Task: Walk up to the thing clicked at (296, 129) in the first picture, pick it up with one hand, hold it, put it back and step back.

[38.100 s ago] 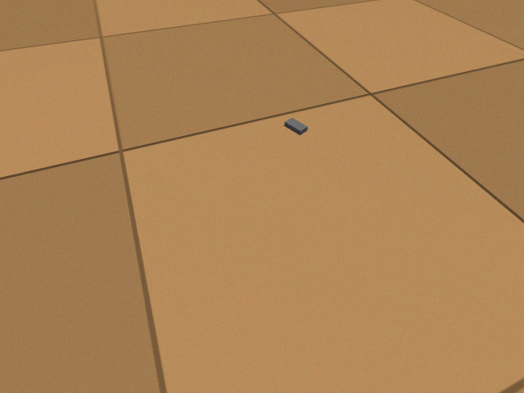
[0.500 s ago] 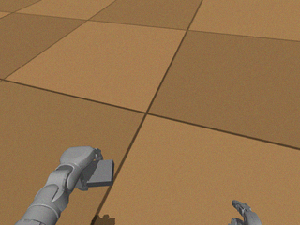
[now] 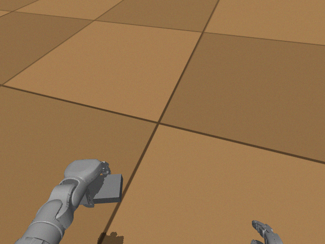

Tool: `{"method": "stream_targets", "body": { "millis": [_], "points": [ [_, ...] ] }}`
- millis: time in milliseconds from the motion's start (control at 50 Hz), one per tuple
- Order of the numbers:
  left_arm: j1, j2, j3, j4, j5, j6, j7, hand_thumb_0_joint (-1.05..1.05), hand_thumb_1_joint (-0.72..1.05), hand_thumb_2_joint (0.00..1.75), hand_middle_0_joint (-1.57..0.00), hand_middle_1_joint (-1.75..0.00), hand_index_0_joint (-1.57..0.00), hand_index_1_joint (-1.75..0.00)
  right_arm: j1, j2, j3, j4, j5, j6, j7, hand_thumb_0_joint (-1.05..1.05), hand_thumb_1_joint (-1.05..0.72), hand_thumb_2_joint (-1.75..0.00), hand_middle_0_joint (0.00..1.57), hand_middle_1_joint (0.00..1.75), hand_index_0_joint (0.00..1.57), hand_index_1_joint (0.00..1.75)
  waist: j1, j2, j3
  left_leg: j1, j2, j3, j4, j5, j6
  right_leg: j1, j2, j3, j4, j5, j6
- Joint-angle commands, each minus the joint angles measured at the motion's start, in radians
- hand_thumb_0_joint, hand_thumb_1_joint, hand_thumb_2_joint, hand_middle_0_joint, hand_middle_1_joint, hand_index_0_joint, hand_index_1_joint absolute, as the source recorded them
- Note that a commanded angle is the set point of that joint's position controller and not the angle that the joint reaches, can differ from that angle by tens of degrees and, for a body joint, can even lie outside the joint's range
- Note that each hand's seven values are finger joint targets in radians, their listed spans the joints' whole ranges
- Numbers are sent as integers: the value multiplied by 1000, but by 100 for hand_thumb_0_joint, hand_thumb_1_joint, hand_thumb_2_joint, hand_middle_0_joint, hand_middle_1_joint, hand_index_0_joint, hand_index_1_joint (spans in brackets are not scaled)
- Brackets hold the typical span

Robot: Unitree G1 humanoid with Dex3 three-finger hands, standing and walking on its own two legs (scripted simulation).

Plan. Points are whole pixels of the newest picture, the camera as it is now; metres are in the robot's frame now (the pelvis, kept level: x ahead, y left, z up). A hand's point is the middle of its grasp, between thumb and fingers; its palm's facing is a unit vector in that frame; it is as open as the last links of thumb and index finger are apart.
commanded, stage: hold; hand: left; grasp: from above
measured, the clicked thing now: (97, 189) +0.30 +0.21 -0.07
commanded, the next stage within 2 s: crouch in 0.02 s
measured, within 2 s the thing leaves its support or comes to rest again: neither
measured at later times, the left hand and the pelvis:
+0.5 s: hand (98, 198) +0.29 +0.21 -0.12, palm faces -0.48 +0.00 -0.88, open 9.8 cm; pelvis -0.01 +0.00 -0.03, yaw +1 degrees
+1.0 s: hand (122, 205) +0.35 +0.19 -0.36, palm faces -0.46 +0.03 -0.89, open 9.8 cm; pelvis -0.06 +0.01 -0.23, yaw +1 degrees
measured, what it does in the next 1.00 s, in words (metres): lowers itself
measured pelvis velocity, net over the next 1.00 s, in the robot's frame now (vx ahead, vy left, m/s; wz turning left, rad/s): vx -0.06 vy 0.01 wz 0.01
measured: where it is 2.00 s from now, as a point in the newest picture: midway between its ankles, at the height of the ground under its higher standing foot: outside the picture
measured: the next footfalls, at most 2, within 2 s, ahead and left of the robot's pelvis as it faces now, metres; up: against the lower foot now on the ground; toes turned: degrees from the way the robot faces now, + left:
none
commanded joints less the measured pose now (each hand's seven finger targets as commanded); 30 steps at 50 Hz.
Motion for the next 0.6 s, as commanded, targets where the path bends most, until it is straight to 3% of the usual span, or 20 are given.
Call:
{"method": "stream_targets", "body": {
  "millis": [0,80,100,120,220,320,340,380,520,580],
  "points": [
    [-326,180,90,-204,-13,-12,47,0,67,67,-108,-50,-107,-51,-80,-124,-42,-136,2,-42,-11,0,-90,-90,20,30,20,30,-9,-39,-239,124,-34,8,-70,203,17,61,64,-50,-67,145,-47],
    [-364,198,106,-201,-3,-15,69,0,68,70,-109,-50,-108,-52,-75,-126,-44,-132,-1,-40,-10,0,-90,-90,20,30,20,30,-6,-24,-251,125,-39,10,-64,212,17,73,60,-50,-69,156,-46],
    [-353,188,99,-180,-2,-11,76,0,74,67,-111,-56,-112,-55,-81,-123,-42,-131,-2,-40,-9,0,-92,-91,20,30,20,30,-5,-32,-245,123,-38,7,-65,214,16,72,60,-52,-69,156,-45],
    [-336,177,98,-186,2,-9,82,0,66,64,-103,-50,-104,-50,-72,-127,-45,-132,-1,-40,-8,0,-88,-90,20,30,20,30,-8,-27,-253,130,-40,12,-62,220,17,73,58,-49,-66,166,-45],
    [-295,147,90,-89,28,1,128,0,69,67,-111,-47,-110,-49,-61,-123,-49,-119,-6,-31,-1,0,-90,-90,20,30,20,30,-16,-85,-208,80,-47,16,-43,207,22,49,53,-51,-65,162,-40],
    [-315,119,74,29,64,-18,202,0,71,65,-114,-43,-112,-45,-39,-124,-54,-100,-20,-22,11,0,-90,-90,20,30,20,30,-34,-96,-187,-4,-48,14,12,149,19,-30,48,-53,-15,109,-42],
    [-363,119,73,45,73,-21,221,0,72,65,-114,-44,-112,-46,-36,-125,-55,-94,-25,-21,13,0,-90,-90,20,30,20,30,-45,-90,-192,-34,-49,14,41,136,20,-72,47,-52,5,99,-41],
    [-424,94,52,94,87,-28,256,0,74,63,-114,-46,-114,-47,-18,-131,-60,-77,-31,-24,20,0,-90,-90,20,30,20,30,-66,-77,-213,-82,-42,10,103,116,14,-147,52,-54,67,81,-45],
    [-586,63,56,254,174,-36,402,0,70,57,-111,-44,-111,-44,57,-147,-88,-55,-65,-38,44,0,-90,-90,20,30,20,30,-102,-25,-415,-380,-37,4,438,55,7,-444,48,-55,377,45,-56],
    [-656,92,76,321,197,-24,449,0,72,59,-112,-44,-112,-45,75,-155,-94,-44,-74,-49,42,0,-90,-90,20,30,20,30,-110,14,-475,-514,-36,-4,539,1,9,-569,49,-61,493,1,-60]
  ]
}}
